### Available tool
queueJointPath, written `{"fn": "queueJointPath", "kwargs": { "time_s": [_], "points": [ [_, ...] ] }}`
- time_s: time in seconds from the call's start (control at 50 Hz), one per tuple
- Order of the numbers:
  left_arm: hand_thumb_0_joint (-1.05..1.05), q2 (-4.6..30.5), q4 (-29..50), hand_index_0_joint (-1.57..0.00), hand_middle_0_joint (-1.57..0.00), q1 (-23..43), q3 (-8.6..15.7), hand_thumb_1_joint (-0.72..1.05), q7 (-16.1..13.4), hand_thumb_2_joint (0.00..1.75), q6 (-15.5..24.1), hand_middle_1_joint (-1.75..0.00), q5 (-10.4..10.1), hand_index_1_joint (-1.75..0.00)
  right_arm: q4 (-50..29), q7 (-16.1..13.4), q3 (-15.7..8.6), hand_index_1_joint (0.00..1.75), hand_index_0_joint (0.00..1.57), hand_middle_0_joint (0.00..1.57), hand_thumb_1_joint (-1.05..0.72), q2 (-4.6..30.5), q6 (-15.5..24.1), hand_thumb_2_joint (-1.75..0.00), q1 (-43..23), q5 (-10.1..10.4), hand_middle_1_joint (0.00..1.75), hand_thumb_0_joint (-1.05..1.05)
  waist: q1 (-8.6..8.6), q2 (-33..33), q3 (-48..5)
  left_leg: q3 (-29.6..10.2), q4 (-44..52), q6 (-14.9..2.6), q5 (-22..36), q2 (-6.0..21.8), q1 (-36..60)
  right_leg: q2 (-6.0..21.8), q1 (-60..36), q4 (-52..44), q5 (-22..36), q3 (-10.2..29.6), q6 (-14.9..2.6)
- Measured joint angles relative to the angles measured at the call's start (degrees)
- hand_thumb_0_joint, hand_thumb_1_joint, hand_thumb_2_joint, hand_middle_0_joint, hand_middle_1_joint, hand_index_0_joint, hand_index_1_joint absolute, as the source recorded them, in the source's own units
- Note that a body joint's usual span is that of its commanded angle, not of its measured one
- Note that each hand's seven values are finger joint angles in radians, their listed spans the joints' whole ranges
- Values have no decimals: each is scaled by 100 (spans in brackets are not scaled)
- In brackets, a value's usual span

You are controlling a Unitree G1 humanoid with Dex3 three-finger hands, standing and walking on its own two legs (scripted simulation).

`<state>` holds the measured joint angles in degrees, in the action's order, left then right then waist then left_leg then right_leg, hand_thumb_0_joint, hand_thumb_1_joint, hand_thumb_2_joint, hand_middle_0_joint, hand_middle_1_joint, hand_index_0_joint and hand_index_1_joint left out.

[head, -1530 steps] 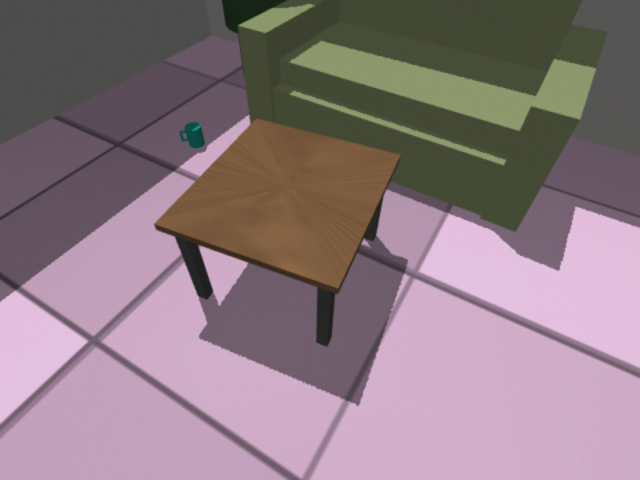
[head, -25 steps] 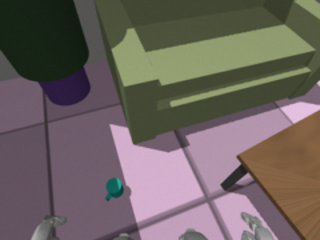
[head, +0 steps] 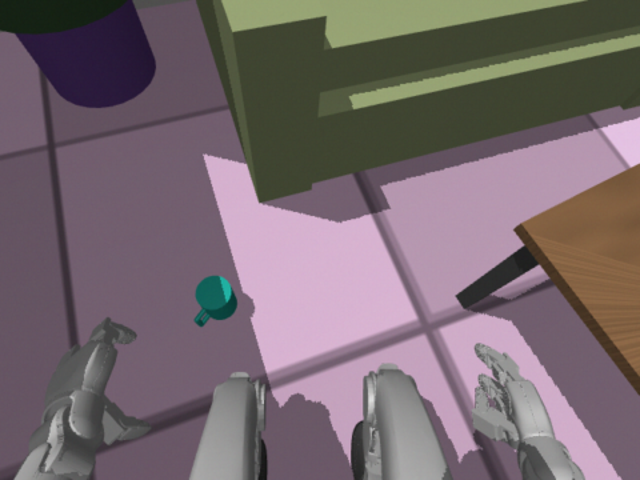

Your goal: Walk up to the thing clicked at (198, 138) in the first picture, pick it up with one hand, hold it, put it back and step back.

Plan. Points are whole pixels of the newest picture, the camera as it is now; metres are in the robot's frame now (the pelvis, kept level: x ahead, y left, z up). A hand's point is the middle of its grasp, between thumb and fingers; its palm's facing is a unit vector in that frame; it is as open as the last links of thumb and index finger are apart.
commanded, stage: rise first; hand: left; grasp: from above
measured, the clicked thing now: (213, 304) +0.46 +0.22 -0.51
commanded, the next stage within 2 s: approach in 1.78 s
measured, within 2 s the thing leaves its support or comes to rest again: neither
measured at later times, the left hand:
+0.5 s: hand (156, 336) +0.34 +0.27 -0.30, palm faces -0.48 -0.19 -0.86, open 13.9 cm
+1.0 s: hand (170, 319) +0.39 +0.27 -0.36, palm faces -0.48 -0.01 -0.88, open 14.0 cm
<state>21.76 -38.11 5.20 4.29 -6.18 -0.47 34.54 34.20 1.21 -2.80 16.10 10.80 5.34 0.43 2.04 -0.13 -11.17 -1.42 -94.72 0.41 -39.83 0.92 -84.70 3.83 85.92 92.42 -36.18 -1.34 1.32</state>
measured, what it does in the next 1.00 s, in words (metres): lowers itself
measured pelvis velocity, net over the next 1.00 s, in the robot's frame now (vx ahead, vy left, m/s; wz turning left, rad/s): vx -0.05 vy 0.01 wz -0.06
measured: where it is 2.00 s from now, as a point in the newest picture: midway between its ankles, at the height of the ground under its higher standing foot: outside the picture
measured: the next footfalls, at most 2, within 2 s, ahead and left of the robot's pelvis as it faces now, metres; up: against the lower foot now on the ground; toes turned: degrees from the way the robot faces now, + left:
none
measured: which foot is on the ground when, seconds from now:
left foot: down 0.00-1.00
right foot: down 0.00-1.00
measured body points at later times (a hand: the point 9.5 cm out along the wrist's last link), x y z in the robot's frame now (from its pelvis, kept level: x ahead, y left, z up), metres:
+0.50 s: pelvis -0.06 +0.00 -0.15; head +0.16 +0.03 +0.25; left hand +0.37 +0.28 -0.25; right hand +0.03 -0.28 -0.28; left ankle +0.03 +0.12 -0.53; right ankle +0.05 -0.14 -0.53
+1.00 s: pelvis -0.05 +0.01 -0.20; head +0.17 +0.05 +0.18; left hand +0.41 +0.27 -0.31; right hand +0.00 -0.28 -0.32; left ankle +0.03 +0.12 -0.53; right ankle +0.05 -0.14 -0.53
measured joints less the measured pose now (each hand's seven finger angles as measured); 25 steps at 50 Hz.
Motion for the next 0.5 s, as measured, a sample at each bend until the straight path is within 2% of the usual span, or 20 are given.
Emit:
{"fn": "queueJointPath", "kwargs": {
  "time_s": [0.16, 0.28, 0.38, 0.5],
  "points": [
    [0, 306, -783, -8, -7, 1383, 24, -50, -175, 99, 324, -109, 872, -108, 364, 131, -110, 30, 20, 20, -87, 15, -215, -89, -43, -42, 29, 0, -9, -119, 102, -73, -1213, 14, -79, -17, -1512, 4, 1508, 1177, -50, 13, -50],
    [0, 619, -1480, -9, -7, 2208, 70, -50, -242, 99, 720, -109, 1446, -107, 578, 206, -137, 30, 20, 20, -89, -36, -373, -89, 114, -131, 29, 0, 65, -149, 233, -156, -1933, 29, -51, -30, -2353, -1, 2321, 1836, 12, -14, -69],
    [0, 857, -1958, -9, -7, 2702, 72, -50, -415, 100, 1018, -108, 1903, -106, 726, 225, -121, 30, 20, 20, -90, -58, -494, -90, 230, -211, 29, 1, 191, -133, 317, -217, -2408, 15, -24, -44, -2841, -4, 2768, 2240, 73, -37, -54],
    [0, 1103, -2522, -10, -8, 3193, 28, -50, -710, 101, 1181, -106, 2409, -105, 800, 268, -75, 30, 20, 20, -90, -58, -641, -90, 279, -311, 29, 0, 411, -103, 402, -264, -2799, -25, 6, -73, -3223, 5, 3085, 2551, 126, -52, -17]
  ]
}}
